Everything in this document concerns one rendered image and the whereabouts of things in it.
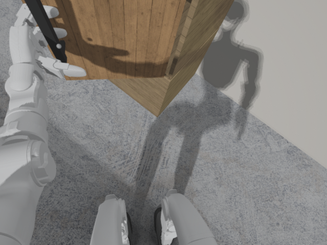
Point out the handle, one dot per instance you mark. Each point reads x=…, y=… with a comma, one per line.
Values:
x=40, y=16

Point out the robot left upper arm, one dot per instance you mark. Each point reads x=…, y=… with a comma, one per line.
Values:
x=25, y=168

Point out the robot left hand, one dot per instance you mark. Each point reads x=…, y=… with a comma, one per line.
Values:
x=25, y=44

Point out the robot right foot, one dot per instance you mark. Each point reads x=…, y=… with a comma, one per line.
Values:
x=157, y=224

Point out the cupboard door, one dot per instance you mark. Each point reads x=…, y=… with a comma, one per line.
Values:
x=117, y=39

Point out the robot left forearm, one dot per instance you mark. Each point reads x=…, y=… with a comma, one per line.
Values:
x=28, y=112

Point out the right robot thigh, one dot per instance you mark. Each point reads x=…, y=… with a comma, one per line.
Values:
x=191, y=229

